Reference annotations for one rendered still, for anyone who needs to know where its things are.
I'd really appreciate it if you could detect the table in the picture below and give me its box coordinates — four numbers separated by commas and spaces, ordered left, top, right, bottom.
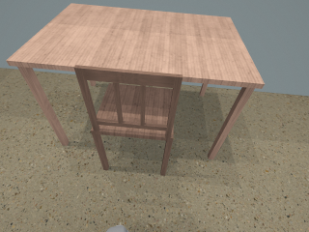
6, 3, 265, 160

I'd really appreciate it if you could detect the chair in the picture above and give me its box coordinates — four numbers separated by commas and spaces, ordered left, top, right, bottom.
74, 65, 183, 176

